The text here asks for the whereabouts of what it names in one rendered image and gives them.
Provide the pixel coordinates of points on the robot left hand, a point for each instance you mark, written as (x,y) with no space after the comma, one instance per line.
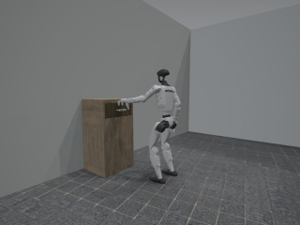
(122,102)

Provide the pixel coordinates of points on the robot right shin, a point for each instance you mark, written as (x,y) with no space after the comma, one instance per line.
(168,158)

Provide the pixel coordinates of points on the robot right upper arm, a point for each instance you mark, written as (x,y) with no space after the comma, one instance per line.
(176,98)

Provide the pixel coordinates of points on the robot left forearm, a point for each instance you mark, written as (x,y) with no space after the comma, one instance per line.
(134,99)

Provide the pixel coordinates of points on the drawer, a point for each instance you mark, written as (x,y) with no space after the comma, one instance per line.
(110,110)

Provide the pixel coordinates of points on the robot right forearm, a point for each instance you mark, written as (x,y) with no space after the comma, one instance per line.
(175,113)

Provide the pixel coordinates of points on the cabinet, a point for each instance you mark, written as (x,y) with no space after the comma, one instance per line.
(108,144)

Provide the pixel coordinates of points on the robot left upper arm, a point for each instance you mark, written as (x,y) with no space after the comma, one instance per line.
(154,90)

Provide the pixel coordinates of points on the robot torso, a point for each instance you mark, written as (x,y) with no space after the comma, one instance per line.
(165,104)

